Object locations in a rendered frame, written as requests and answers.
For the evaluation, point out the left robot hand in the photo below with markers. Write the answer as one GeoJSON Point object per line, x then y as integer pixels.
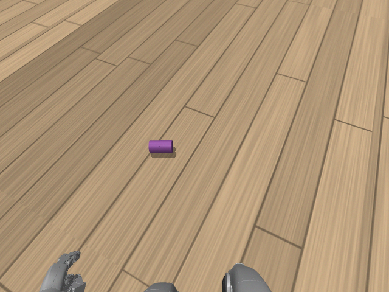
{"type": "Point", "coordinates": [56, 276]}

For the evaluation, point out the can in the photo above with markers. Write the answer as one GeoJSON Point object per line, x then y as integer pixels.
{"type": "Point", "coordinates": [160, 146]}

